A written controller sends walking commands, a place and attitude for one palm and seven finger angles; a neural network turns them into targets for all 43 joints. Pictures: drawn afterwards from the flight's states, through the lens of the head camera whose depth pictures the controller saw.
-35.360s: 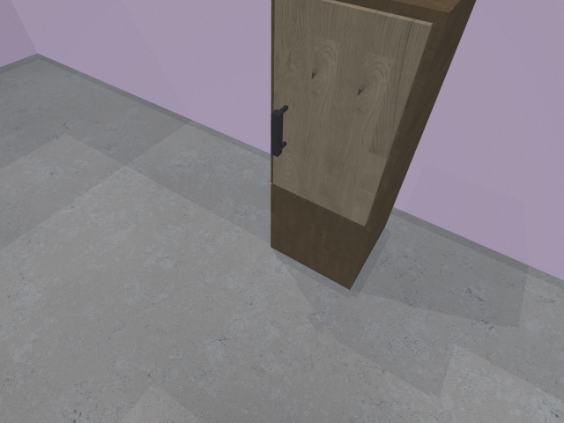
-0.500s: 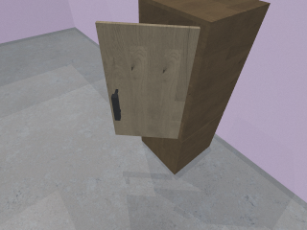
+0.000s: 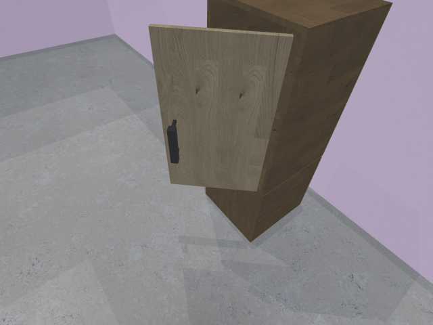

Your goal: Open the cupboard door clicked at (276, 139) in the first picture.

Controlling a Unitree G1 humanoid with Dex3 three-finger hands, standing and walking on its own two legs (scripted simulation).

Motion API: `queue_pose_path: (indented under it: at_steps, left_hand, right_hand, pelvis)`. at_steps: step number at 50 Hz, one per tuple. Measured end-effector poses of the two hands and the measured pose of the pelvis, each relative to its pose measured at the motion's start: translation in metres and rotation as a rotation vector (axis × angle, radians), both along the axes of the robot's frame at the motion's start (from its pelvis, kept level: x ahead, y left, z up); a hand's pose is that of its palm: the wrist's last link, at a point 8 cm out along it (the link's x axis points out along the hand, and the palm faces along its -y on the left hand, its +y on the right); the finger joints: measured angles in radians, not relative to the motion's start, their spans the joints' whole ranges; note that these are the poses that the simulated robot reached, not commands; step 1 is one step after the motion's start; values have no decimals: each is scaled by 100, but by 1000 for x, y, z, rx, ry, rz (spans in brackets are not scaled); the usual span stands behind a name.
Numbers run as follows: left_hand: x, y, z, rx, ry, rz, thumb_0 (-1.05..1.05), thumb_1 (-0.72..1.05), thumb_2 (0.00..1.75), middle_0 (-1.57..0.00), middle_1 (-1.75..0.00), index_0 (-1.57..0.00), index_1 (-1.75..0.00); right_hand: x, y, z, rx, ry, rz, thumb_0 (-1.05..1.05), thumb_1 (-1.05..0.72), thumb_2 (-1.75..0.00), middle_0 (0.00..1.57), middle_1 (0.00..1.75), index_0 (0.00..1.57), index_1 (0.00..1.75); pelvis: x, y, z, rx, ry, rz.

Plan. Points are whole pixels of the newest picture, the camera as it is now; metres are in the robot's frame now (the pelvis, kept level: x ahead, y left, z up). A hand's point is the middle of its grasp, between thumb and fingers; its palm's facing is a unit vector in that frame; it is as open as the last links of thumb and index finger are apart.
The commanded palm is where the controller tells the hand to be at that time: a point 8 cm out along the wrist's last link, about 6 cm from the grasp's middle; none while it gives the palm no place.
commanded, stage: look again from close up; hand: left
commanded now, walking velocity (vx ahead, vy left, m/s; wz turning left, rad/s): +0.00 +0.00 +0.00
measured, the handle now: (174, 141) +0.67 +0.18 -0.09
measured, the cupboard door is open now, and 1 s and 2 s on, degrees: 47 47 47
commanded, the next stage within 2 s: shuffle to correct the standing spot in 0.58 s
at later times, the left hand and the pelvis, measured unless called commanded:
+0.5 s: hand out of the picture -0.01 +0.17 -0.17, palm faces +0.04 -0.98 -0.18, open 7.3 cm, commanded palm none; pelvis +0.01 +0.00 +0.00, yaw +0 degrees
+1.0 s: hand out of the picture +0.01 +0.16 -0.18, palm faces +0.06 -0.99 -0.14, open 7.3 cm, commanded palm none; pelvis +0.05 +0.01 +0.00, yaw -1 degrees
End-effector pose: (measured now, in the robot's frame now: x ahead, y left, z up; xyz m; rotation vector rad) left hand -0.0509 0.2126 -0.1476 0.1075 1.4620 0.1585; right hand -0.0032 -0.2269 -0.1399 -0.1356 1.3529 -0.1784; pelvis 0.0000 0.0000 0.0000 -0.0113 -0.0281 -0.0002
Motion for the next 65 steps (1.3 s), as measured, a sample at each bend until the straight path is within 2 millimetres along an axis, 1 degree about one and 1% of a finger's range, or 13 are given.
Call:
queue_pose_path:
  at_steps: [5, 13, 26, 37, 46, 49, 52, 54, 56, 58, 61, 63, 65]
  left_hand:
    - [3, -3, -1, -6, -10, 6, 0, 91, 89, -20, -30, -20, -29]
    - [18, -2, -1, -3, -44, 2, 0, 91, 89, -20, -30, -20, -29]
    - [41, 3, 3, 14, -73, -16, 0, 91, 89, -20, -30, -20, -29]
    - [52, 1, 6, 17, -77, -26, 0, 91, 89, -20, -30, -20, -29]
    - [53, -2, -1, -14, -56, 8, 0, 91, 89, -20, -30, -20, -29]
    - [53, -1, -5, -28, -31, 19, 0, 91, 89, -20, -30, -20, -29]
    - [58, 2, -8, -37, -3, 14, 0, 91, 89, -20, -30, -20, -29]
    - [66, 3, -6, -38, 12, -2, 0, 91, 89, -20, -30, -20, -29]
    - [80, 4, -3, -36, 17, -25, 0, 91, 89, -20, -30, -20, -29]
    - [101, 3, 2, -32, 1, -46, 0, 91, 89, -20, -30, -20, -29]
    - [141, 0, 6, -22, -61, -65, 0, 91, 89, -19, -30, -20, -29]
    - [163, 1, 3, 9, -103, -72, 1, 93, 89, -20, -30, -20, -29]
    - [181, 1, 1, 28, -134, -62, 1, 94, 89, -20, -30, -20, -29]
  right_hand:
    - [2, 7, -2, 14, -4, -1, 0, -91, -90, 20, 30, 20, 29]
    - [3, 12, -2, 23, 0, -7, 0, -91, -90, 20, 30, 20, 29]
    - [8, 9, 0, 18, 8, -11, 0, -91, -90, 20, 30, 20, 29]
    - [20, 2, 2, 15, -2, -3, 0, -91, -90, 20, 30, 20, 29]
    - [25, 4, 1, 3, 20, -2, 0, -91, -90, 20, 30, 20, 29]
    - [27, 8, -1, -3, 30, -9, 0, -91, -90, 20, 30, 20, 29]
    - [30, 13, -1, -5, 40, -28, 0, -91, -90, 20, 30, 20, 29]
    - [31, 17, -1, -1, 44, -49, 0, -91, -90, 20, 30, 20, 29]
    - [31, 19, 1, 7, 49, -71, 0, -91, -90, 20, 30, 20, 29]
    - [31, 21, 3, 16, 64, -87, 0, -91, -90, 20, 30, 20, 29]
    - [30, 22, 2, 33, 105, -100, 0, -91, -90, 20, 30, 20, 29]
    - [32, 21, -3, 44, 133, -106, 0, -91, -90, 20, 30, 20, 29]
    - [38, 19, -8, 50, 160, -98, 0, -91, -90, 20, 30, 20, 29]
  pelvis:
    - [0, 1, 0, 0, 3, 1]
    - [3, 2, 0, 1, 7, 2]
    - [11, 1, 3, 4, 6, 3]
    - [17, -3, 5, 5, 4, 0]
    - [35, -1, 1, -1, 5, -8]
    - [45, 4, -2, -6, 6, -10]
    - [57, 8, -4, -1, 13, -19]
    - [64, 9, -3, 5, 18, -33]
    - [72, 8, -1, 8, 21, -46]
    - [80, 6, 2, 7, 25, -52]
    - [93, 1, 4, 3, 28, -50]
    - [104, -5, -1, 15, 25, -45]
    - [113, -9, -5, 8, 21, -37]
